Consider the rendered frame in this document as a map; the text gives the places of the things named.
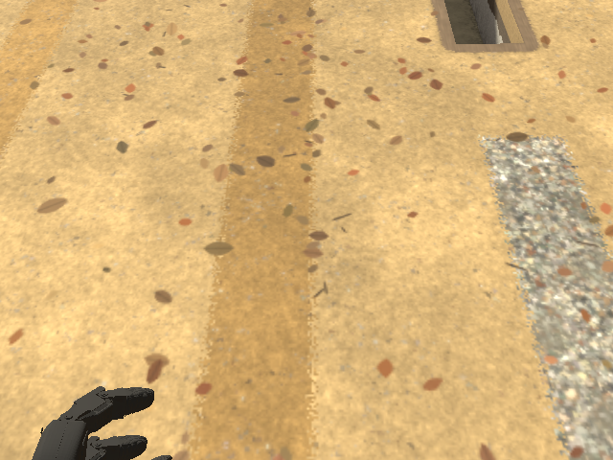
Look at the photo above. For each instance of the robot left hand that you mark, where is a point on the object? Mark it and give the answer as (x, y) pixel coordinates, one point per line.
(67, 437)

